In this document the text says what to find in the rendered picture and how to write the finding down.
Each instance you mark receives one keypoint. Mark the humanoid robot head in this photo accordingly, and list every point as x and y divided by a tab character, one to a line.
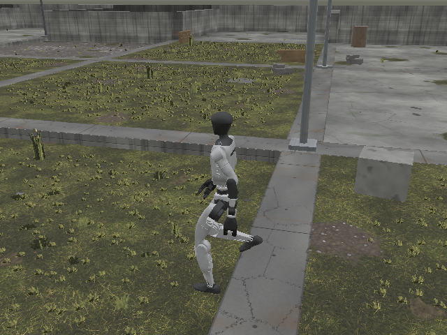
221	122

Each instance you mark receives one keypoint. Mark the right robot foot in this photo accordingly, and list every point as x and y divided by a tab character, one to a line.
247	245

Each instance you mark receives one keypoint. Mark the robot left upper arm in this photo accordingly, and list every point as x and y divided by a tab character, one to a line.
219	157

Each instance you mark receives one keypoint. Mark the robot left forearm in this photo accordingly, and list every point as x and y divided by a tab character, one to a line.
232	197

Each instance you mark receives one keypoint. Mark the robot left hand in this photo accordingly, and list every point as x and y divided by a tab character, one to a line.
230	224

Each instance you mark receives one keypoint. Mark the robot right upper arm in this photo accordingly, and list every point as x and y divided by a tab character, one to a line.
232	137

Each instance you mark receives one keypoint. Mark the robot right hand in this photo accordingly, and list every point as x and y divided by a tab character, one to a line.
210	187

